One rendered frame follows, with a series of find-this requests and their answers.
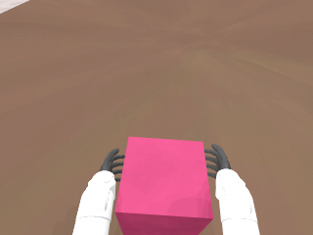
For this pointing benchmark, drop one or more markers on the right robot hand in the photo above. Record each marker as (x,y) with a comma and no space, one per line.
(221,160)

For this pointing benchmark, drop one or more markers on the left robot forearm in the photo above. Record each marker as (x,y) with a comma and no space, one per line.
(95,209)

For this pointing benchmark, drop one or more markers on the carton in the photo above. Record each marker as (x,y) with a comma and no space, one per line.
(163,188)

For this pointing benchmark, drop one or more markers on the right robot forearm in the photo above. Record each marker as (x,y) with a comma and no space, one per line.
(237,211)

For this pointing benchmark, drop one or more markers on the left robot hand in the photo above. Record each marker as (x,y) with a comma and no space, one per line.
(108,163)

